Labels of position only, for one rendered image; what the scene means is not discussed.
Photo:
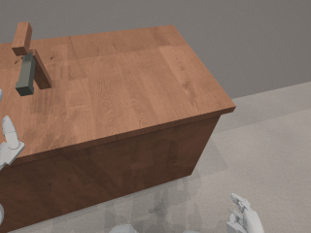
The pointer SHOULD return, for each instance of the counter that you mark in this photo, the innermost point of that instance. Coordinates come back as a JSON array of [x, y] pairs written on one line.
[[112, 113]]

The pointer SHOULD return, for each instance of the left robot hand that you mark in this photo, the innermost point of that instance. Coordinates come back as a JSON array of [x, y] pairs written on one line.
[[10, 150]]

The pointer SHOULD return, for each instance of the right robot hand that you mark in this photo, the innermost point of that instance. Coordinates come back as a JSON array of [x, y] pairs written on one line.
[[248, 223]]

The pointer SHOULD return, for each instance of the tap lever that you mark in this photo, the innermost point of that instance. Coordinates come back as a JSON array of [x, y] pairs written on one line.
[[24, 86]]

